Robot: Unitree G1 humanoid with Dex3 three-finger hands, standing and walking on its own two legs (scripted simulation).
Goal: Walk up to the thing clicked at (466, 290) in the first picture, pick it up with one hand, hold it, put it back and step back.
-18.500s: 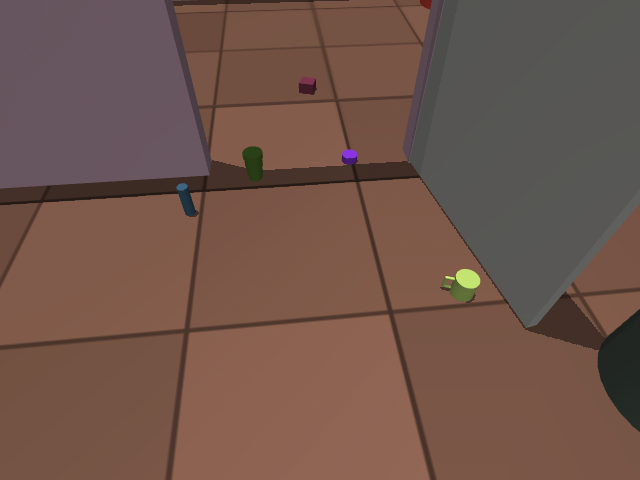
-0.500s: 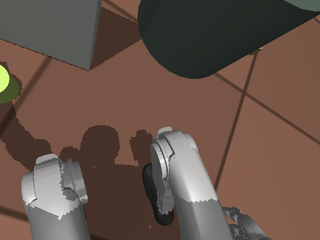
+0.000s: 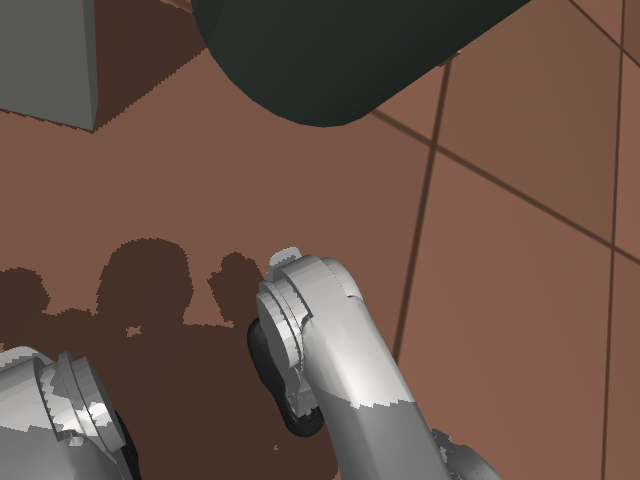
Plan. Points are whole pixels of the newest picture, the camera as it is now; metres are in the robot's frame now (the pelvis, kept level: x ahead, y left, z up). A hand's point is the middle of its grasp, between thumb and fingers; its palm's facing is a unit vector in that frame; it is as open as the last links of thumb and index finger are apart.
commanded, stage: rest palm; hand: left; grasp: from above
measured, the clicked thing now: out of the picture +0.49 +0.33 -0.27
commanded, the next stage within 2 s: close in 0.80 s
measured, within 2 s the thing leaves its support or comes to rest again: neither
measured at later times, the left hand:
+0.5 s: hand out of the picture +0.47 +0.32 -0.24, palm faces -0.45 -0.11 -0.89, open 13.8 cm
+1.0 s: hand out of the picture +0.48 +0.31 -0.24, palm faces -0.45 -0.12 -0.89, open 13.5 cm
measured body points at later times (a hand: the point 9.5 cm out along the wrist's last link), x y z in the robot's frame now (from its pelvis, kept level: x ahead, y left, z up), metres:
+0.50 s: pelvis +0.00 +0.00 +0.00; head +0.29 +0.12 +0.33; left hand +0.49 +0.32 -0.19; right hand +0.05 -0.27 -0.05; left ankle +0.07 +0.13 -0.28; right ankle +0.12 -0.13 -0.28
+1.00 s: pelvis +0.00 +0.00 +0.00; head +0.29 +0.11 +0.32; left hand +0.50 +0.32 -0.19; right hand +0.02 -0.25 -0.05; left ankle +0.07 +0.13 -0.28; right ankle +0.12 -0.13 -0.28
